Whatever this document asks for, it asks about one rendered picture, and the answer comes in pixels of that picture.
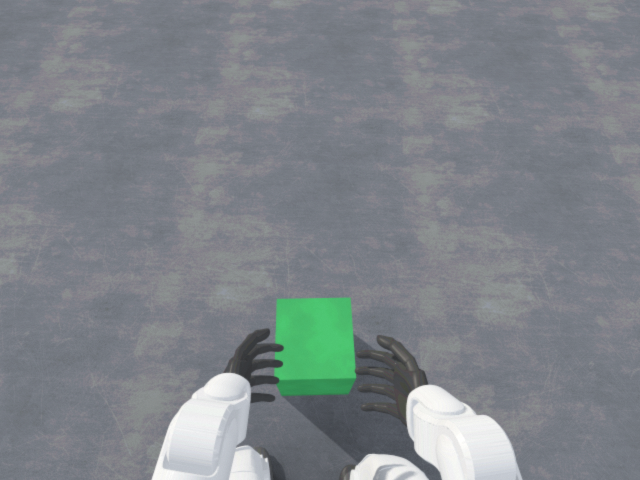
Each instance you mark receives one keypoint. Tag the robot left shin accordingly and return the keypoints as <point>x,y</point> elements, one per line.
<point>245,448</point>

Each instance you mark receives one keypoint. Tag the robot left forearm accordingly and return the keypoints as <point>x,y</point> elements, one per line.
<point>201,439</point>

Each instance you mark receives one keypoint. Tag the carton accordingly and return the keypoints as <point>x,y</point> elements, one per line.
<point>318,356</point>

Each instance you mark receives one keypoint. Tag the left robot hand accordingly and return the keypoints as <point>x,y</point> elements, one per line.
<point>243,362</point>

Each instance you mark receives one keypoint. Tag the right robot hand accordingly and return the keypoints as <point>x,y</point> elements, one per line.
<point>405,376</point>

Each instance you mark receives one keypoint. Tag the robot right forearm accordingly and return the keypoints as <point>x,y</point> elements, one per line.
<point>448,434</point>

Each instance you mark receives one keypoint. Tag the left robot foot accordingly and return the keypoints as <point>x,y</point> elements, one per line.
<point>263,451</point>

